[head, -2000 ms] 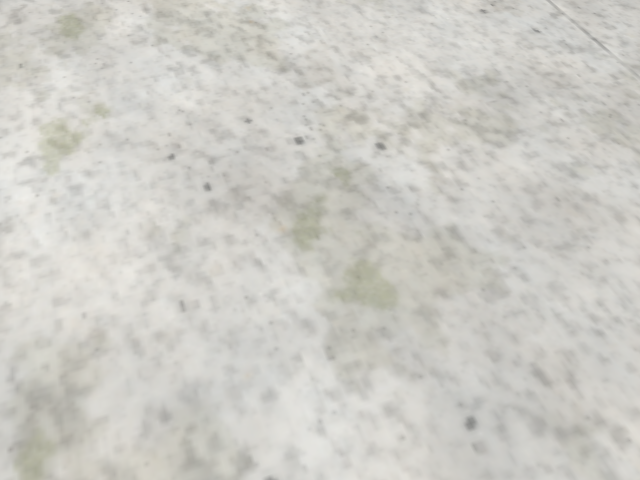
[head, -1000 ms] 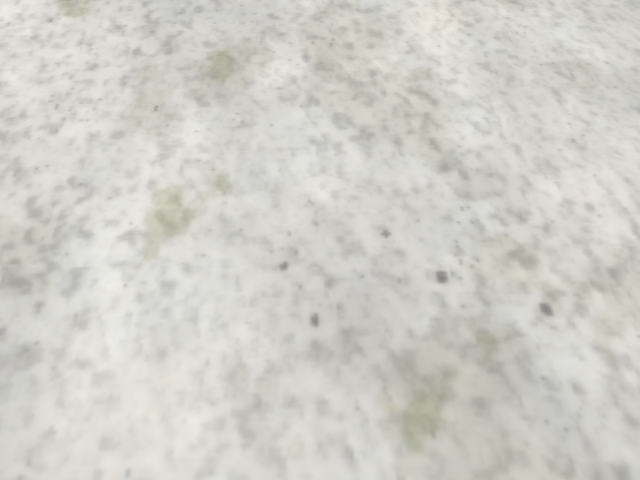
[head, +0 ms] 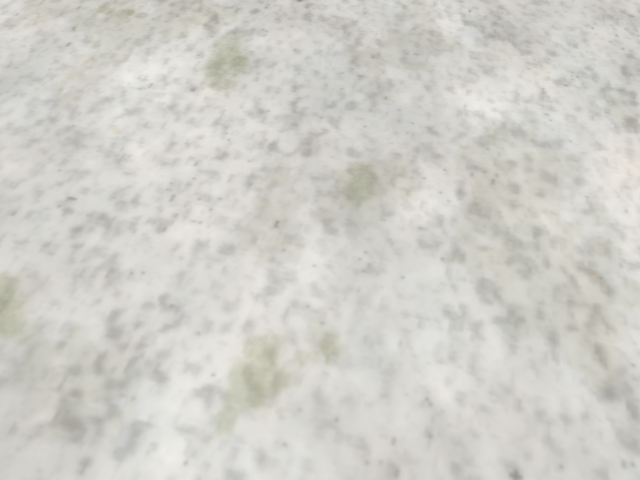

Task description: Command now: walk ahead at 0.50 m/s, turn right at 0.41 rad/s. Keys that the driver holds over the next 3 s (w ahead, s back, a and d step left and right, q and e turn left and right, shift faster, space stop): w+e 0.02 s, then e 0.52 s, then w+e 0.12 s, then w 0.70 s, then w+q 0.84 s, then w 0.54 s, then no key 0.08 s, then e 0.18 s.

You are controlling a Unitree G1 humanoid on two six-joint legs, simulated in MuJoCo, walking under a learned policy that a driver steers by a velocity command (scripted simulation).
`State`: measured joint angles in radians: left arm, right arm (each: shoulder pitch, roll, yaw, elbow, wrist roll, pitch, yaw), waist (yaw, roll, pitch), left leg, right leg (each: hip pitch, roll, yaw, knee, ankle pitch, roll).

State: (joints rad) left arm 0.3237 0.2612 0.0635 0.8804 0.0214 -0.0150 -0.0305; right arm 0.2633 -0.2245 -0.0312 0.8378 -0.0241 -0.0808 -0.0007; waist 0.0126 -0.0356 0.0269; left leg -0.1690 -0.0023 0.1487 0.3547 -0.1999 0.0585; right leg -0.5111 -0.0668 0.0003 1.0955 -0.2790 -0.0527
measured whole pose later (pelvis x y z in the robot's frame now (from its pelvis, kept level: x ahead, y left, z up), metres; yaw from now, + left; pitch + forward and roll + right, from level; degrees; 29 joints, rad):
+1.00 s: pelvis +0.25 -0.03 +0.00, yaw -29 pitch +2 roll -1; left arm 0.22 0.28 0.07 0.76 0.04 -0.01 -0.05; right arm 0.43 -0.25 -0.05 0.87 -0.02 -0.06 -0.01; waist -0.04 -0.05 -0.06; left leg -0.09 -0.02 -0.01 0.28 -0.23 0.04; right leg -0.56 0.08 0.10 0.94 -0.20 -0.02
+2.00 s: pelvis +0.71 -0.27 +0.00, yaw -11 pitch +1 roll +0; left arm 0.15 0.26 0.02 0.78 0.05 -0.04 -0.01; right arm 0.33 -0.27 -0.07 0.88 0.00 -0.04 0.01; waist -0.02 -0.03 0.05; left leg -0.18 -0.15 -0.03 0.35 -0.17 0.14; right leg -0.60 -0.11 0.04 1.03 -0.27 0.03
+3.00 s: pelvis +1.21 -0.32 +0.00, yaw -1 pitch +0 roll -1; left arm 0.28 0.25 0.05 0.91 0.02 0.00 0.00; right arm 0.23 -0.22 -0.01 0.86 -0.01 -0.07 -0.01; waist 0.02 -0.03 0.08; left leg -0.21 -0.02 0.12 0.36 -0.15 0.09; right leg -0.50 -0.01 0.02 1.07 -0.35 -0.01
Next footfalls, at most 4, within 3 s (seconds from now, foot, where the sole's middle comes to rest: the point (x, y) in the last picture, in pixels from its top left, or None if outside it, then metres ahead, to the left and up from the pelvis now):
0.28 right None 0.27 -0.12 -0.78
0.82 left None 0.29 0.06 -0.78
1.24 right None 0.39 -0.25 -0.78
1.76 left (427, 368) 0.75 -0.24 -0.78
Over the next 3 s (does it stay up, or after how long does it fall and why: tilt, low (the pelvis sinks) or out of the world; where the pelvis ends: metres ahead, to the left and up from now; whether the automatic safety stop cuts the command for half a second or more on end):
stays up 1.21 -0.32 0.00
